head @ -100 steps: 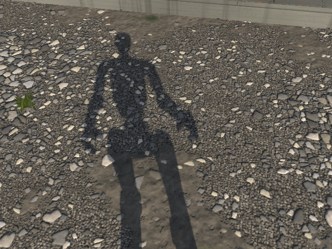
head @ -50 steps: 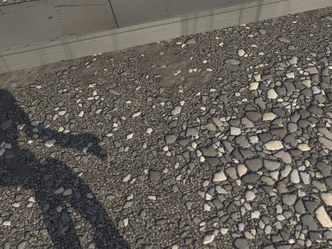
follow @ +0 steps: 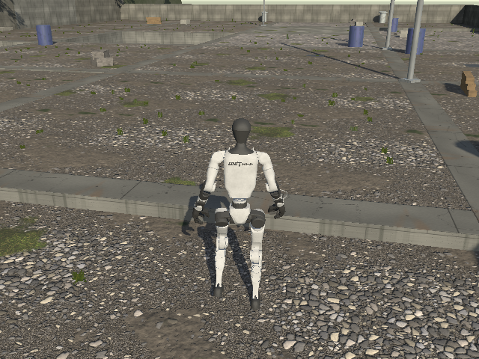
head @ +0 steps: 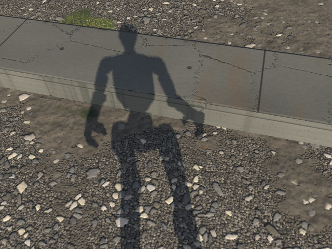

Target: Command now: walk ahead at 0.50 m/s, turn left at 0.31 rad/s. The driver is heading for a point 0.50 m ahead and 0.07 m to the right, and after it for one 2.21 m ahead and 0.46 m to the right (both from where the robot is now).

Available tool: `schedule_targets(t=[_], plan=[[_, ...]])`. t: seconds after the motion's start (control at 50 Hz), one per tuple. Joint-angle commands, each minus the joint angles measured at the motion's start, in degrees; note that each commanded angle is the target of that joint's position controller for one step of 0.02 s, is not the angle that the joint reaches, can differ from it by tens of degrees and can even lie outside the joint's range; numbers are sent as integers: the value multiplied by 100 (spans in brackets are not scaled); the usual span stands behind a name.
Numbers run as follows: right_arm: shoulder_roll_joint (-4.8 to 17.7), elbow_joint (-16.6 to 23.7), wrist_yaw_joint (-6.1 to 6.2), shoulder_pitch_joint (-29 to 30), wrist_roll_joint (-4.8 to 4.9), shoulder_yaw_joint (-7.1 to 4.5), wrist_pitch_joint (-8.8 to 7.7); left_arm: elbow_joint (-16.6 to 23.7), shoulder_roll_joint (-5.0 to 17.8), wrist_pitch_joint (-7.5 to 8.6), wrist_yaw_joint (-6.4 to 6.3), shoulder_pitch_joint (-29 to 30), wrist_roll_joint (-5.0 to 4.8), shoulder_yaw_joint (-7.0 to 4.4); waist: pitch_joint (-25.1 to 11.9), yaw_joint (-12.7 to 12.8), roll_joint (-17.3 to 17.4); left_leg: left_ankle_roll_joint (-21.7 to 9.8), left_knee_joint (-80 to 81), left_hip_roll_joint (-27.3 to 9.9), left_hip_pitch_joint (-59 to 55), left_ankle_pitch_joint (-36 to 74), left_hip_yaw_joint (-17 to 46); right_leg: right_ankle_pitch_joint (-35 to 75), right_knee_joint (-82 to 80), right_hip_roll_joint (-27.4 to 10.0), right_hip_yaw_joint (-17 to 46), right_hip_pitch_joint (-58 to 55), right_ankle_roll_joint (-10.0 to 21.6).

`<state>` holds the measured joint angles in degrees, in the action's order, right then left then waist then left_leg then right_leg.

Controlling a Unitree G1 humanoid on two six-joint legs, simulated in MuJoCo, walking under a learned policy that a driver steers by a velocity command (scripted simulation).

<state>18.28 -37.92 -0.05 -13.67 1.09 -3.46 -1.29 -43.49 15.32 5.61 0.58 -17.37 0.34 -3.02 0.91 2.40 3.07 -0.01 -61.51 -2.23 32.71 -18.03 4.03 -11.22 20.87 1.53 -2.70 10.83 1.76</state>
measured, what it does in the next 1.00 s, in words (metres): walks ahead, turning right: left foot, then right foot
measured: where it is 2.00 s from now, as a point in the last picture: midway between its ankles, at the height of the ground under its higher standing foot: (220, 148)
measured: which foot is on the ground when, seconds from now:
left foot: up 0.00-0.24, down 0.26-0.78, up 0.80-1.00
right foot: down 0.00-0.28, up 0.30-0.76, down 0.78-1.00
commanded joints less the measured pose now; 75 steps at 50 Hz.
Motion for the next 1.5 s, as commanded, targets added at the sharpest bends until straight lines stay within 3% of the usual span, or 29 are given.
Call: schedule_targets(t=[0.02, 0.16, 0.2, 0.24, 0.26, 0.28, 0.3, 0.32, 0.38, 0.48, 0.68, 0.7, 0.74, 0.78, 0.8, 0.82, 0.84, 0.88, 0.92, 0.96, 1.08, 1.2, 1.28, 1.3, 1.32, 1.34, 1.36, 1.4, 1.5], plan=[[67, 467, -50, 242, -64, 37, -110, 213, 892, 92, 5, 186, -54, -212, 60, -103, -753, 49, 879, -290, 622, 555, 100, 987, -1205, -1532, 1259, -425, 1103], [96, 711, -211, 1357, 11, 89, -258, -216, 1200, -68, 6, -332, -201, -257, 212, 222, -758, -82, 2731, -107, -65, 1552, -340, 1331, -1101, -1553, 696, -735, 846], [202, 757, -234, 1386, 6, 46, -271, -318, 1272, -136, -10, -384, -231, -277, 211, 113, -816, -249, 2999, -23, -267, 1252, -401, 1724, -876, -1687, 694, -1013, 751], [459, 519, -198, 560, -55, -116, -275, -370, 1265, -194, -36, -324, -258, -252, -273, -430, -744, -494, 3418, 242, -1713, 1297, -619, 3159, 197, -1449, 414, -863, 539], [751, 291, -134, -313, -81, -265, -261, -350, 1089, -185, -45, -343, -201, -167, -835, -850, -622, -663, 3346, 51, -3094, 1372, -414, 2980, 1316, -1163, 229, -232, 347], [1343, 226, -46, -1140, -230, -396, -218, -117, 545, -113, -20, -609, -57, 28, -1809, -984, 481, -1325, 3286, -1549, -5268, 1111, 1663, 817, 3547, -535, -55, 1728, -47], [1218, 175, -48, -1260, -157, -355, -192, -150, 437, -26, -22, -764, -124, 85, -2349, -934, 1202, -1782, 4149, -2219, -5585, 267, 3521, -2186, 4808, -14, 611, 2770, -143], [847, 149, -65, -1017, -120, -234, -215, -105, 1010, 6, -5, -394, -279, -94, -1524, -978, 634, -1549, 4327, -2029, -4917, -189, 2968, -1985, 5268, -314, 973, 3273, -95], [281, 98, -117, -68, -138, -72, -342, -30, 892, -102, -39, 37, -197, -147, -279, -430, 377, -1162, 4894, -1349, -3040, 597, 1152, -730, 4619, -895, 808, 2911, -110], [305, -196, -78, 129, -232, -154, -551, -38, 500, -355, -68, 49, -194, -124, 66, -157, 102, -1158, 5412, -1226, -2428, 1963, -87, 259, 4097, -918, 977, 2773, -307], [737, -715, 80, -470, -59, -302, -326, 683, 323, -303, 261, 1662, -147, -5, 541, -672, -146, -875, 5234, -1406, -3657, 2716, -1302, 1144, 1617, -718, 236, 2993, 36], [449, -923, 65, -781, -328, -176, -319, 693, 353, -432, 370, 1665, 390, 6, 581, -589, -107, -685, 5024, -1273, -3689, 2974, -1621, 970, 1385, -529, -306, 2647, 178], [680, -987, 94, -868, -296, -201, -314, 707, 419, -503, 381, 1493, 379, -60, 347, -480, 215, -572, 4216, -1281, -3712, 4793, -1724, 147, 1411, -108, -534, 1882, 463], [892, -924, 103, -672, -278, -219, -213, 295, 682, -428, 243, -34, 336, -220, -561, 292, 137, -467, 2035, -1191, -3459, 5458, -1866, -248, 1032, 366, -480, 258, 830], [654, -756, 96, -747, -307, -132, -199, 63, 1182, -406, 129, -1001, 358, -387, -1335, 647, -416, -278, 217, -1040, -2427, 3747, -1916, -757, 802, -461, 735, -1232, 1125], [-8, -346, -45, -1029, -257, 7, -223, 154, 1963, -432, 84, -648, 228, -565, -1827, 77, -1928, 110, -1715, 240, 169, -1443, -1462, -752, 186, -2046, 3991, -2913, 2039], [475, -304, -55, -240, -308, -63, -258, 218, 1776, -472, 85, -769, 88, -554, -1868, 500, -785, 55, -2032, 234, 800, -1230, -263, -516, -363, -2048, 4549, -2946, 1979], [390, -289, -74, -29, -207, -3, -368, 61, 1212, -478, 55, -245, 32, -400, -537, 105, -324, -77, -1127, -311, 704, -121, -203, 641, -440, -1653, 2940, -1534, 1617], [394, -394, -53, -249, -377, 6, -236, 62, 851, -430, 35, 144, -21, -275, -267, -261, -398, 24, -494, -466, -66, -1, -170, 1458, -619, -1191, 2199, -582, 1403], [306, -438, -76, -374, -427, 23, -84, 7, 873, -329, 65, 112, -34, -260, -321, -374, -416, 149, -172, -422, -341, -79, -244, 1828, -715, -1029, 1971, -269, 1468], [194, -145, -115, 757, -368, 76, -56, -225, 1060, -284, 57, -318, -2, -315, 198, -28, -642, 365, 1579, -357, 178, 1163, -305, 708, -1103, -766, 1969, -141, 1303], [200, -28, -149, 1306, -293, 117, -190, -422, 1034, -237, -15, -621, 68, -290, 124, 193, -728, 207, 2814, -44, -468, 1579, -415, 1772, -592, -842, 1939, -552, 984], [508, -441, -3, -83, -357, -19, -363, -494, 1029, -163, -63, -378, 66, -235, -353, -549, -469, -209, 3672, 171, -2364, 1091, -481, 3125, 991, -621, 1803, -558, 608], [867, -521, 80, -908, -454, -96, -420, -366, 758, -113, -46, -344, 35, -133, -1037, -902, 44, -501, 3887, -808, -3448, 504, 542, 2369, 2372, -292, 1471, -43, 435], [1579, -624, 84, -1239, -486, -282, -356, -249, 363, -103, -44, -996, -137, -55, -1420, -669, 1479, -1227, 4514, -2051, -4597, 168, 2937, -690, 3944, 712, 794, 1598, 200], [1193, -661, 21, -912, -348, -241, -271, -420, 728, -165, -78, -957, 70, -87, -1048, -479, 869, -1281, 4804, -2110, -4143, -488, 3572, -1726, 4422, 455, 1022, 2143, 274], [702, -561, -24, -466, -303, -120, -254, -468, 779, -204, -47, -634, 127, -104, -423, -371, 203, -1179, 4832, -1843, -3484, -789, 2786, -1294, 4540, 182, 1145, 2147, 309], [259, -578, -34, -103, -291, 18, -282, -398, 656, -232, 35, -116, 134, -56, 47, -301, 111, -939, 5057, -1285, -2819, 382, 1509, -786, 4143, -140, 960, 2026, 252], [322, -996, -51, -531, -223, 23, -472, -375, 427, -338, 115, 168, 254, 62, -142, -201, 247, -1023, 5015, -984, -2843, 2946, 373, -375, 3775, -216, 582, 1985, -20]])
Keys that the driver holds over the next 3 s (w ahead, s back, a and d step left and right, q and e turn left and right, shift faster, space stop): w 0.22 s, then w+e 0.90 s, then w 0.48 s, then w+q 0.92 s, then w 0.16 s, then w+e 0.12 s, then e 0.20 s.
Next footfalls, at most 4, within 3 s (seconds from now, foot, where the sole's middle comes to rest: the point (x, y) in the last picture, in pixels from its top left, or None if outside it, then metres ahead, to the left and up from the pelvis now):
0.26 left None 0.30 0.16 -0.78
0.78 right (210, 230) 0.57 -0.10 -0.78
1.30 left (191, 163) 0.89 -0.02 -0.78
1.76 right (241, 153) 0.95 -0.27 -0.78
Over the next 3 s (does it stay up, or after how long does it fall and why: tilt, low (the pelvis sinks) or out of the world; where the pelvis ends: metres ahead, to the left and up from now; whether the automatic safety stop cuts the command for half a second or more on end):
stays up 1.59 -0.28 0.15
